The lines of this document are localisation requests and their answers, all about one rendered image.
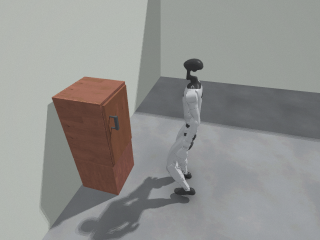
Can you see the left robot upper arm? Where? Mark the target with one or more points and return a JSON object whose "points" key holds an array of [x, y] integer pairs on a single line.
{"points": [[192, 101]]}

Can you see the handle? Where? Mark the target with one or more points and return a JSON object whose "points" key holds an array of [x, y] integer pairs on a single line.
{"points": [[116, 122]]}

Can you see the robot left hand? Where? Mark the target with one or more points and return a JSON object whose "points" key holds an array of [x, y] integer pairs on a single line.
{"points": [[181, 153]]}

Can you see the robot right thigh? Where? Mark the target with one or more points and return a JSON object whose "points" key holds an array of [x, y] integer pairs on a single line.
{"points": [[181, 132]]}

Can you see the robot thigh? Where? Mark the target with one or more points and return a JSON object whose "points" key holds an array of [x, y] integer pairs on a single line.
{"points": [[181, 132], [173, 150]]}

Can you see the robot left forearm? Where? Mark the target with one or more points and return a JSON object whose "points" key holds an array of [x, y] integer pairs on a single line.
{"points": [[192, 130]]}

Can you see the cupboard door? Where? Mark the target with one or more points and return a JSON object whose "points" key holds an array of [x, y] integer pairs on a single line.
{"points": [[118, 106]]}

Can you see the robot left thigh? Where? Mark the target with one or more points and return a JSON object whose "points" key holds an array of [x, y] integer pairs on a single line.
{"points": [[173, 150]]}

